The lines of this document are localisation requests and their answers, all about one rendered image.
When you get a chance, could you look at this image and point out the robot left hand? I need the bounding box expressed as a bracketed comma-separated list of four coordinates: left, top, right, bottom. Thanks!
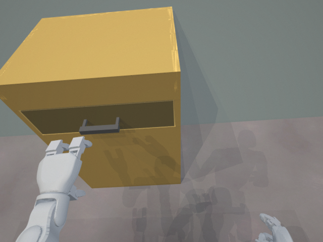
[37, 136, 92, 201]

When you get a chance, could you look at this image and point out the robot right hand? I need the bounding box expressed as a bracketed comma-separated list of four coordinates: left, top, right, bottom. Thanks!
[255, 213, 293, 242]

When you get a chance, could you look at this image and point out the handle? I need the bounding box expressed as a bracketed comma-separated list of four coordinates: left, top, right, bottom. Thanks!
[79, 117, 120, 135]

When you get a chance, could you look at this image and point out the drawer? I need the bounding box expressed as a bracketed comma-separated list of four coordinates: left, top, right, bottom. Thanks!
[21, 100, 174, 134]

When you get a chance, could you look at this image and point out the cabinet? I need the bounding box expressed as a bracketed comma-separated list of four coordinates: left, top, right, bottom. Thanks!
[0, 7, 181, 189]

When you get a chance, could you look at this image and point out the left robot forearm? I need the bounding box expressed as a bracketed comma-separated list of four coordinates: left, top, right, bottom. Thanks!
[16, 192, 70, 242]

